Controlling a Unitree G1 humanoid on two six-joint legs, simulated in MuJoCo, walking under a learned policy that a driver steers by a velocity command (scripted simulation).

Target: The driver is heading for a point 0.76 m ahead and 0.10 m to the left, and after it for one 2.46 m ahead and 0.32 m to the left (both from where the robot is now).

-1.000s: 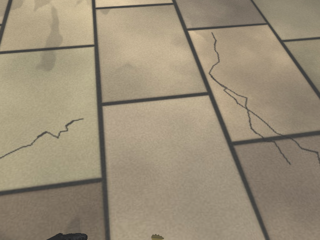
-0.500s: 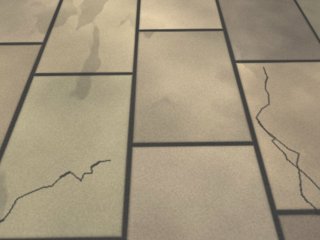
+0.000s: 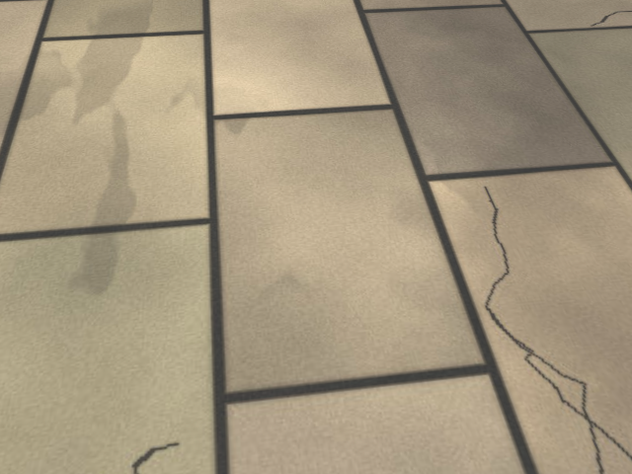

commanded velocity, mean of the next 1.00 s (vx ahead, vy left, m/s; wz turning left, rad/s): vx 0.50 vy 0.00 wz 0.20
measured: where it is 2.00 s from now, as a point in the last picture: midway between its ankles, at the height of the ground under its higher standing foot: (225, 273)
